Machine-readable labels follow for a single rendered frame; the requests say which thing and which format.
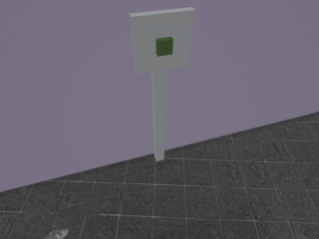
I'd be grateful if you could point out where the robot left hand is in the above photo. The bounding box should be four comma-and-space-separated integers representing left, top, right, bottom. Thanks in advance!
44, 228, 69, 239

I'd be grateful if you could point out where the button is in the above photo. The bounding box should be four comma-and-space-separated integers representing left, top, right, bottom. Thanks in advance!
156, 37, 173, 57

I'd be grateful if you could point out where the panel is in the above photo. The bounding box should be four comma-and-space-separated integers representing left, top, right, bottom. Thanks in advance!
130, 7, 195, 161

